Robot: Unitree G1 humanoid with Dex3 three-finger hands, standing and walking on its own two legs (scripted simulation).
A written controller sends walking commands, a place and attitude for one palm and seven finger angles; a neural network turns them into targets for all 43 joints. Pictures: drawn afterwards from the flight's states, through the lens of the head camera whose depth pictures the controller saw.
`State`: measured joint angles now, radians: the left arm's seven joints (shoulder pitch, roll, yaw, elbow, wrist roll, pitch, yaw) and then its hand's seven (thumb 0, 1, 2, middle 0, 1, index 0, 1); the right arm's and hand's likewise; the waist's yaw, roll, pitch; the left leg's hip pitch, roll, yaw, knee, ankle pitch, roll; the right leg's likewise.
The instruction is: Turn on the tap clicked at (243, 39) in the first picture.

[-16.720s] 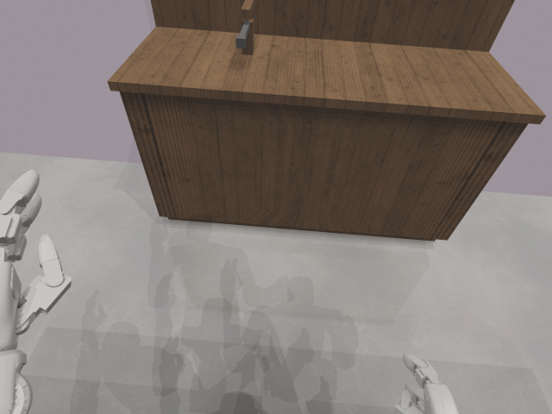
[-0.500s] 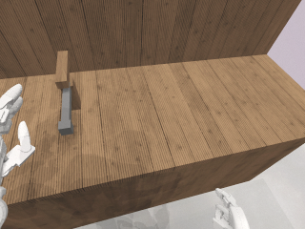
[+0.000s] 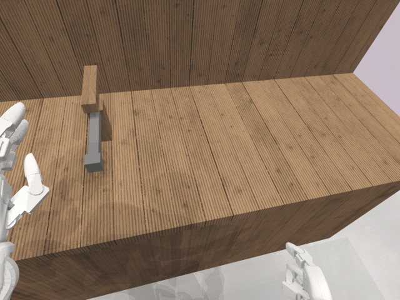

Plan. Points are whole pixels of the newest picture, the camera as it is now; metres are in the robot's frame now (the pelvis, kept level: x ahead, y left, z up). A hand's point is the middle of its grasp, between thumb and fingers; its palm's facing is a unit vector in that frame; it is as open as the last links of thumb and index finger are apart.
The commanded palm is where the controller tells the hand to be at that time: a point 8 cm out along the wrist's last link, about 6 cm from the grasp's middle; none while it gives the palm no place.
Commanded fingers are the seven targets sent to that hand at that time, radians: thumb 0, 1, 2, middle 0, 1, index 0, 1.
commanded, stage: look again from close up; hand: left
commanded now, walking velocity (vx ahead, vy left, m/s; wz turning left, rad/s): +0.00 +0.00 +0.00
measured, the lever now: (94, 162) +0.33 +0.25 +0.07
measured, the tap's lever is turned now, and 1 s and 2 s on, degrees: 0 0 0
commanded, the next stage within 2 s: shuffle to correct the standing spot in 0.18 s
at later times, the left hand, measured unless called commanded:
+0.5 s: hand (65, 189) +0.22 +0.22 +0.17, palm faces +0.38 -0.85 -0.36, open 7.4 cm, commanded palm +0.16 +0.25 +0.18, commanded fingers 0.00 0.90 0.90 -0.20 -0.30 -0.20 -0.30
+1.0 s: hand (117, 201) +0.21 +0.15 +0.16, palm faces +0.32 -0.86 -0.40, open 7.4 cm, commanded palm +0.16 +0.19 +0.18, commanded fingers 0.00 0.90 0.90 -0.20 -0.30 -0.20 -0.30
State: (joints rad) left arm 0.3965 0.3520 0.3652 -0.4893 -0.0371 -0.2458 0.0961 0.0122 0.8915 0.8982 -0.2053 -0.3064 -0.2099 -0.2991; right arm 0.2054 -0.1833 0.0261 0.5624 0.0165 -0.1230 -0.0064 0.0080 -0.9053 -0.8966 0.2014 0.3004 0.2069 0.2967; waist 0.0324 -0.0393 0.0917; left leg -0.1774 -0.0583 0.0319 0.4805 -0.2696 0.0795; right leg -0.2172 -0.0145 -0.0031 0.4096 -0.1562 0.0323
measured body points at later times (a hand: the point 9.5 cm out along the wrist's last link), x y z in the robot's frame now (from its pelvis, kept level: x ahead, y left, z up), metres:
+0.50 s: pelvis +0.00 -0.03 +0.00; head +0.02 -0.01 +0.45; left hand +0.19 +0.26 +0.19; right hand +0.17 -0.25 -0.07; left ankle +0.00 +0.06 -0.74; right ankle +0.04 -0.15 -0.74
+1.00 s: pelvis -0.01 -0.08 +0.00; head +0.02 -0.08 +0.45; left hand +0.19 +0.19 +0.19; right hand +0.15 -0.33 -0.08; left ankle +0.00 +0.06 -0.74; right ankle +0.04 -0.15 -0.74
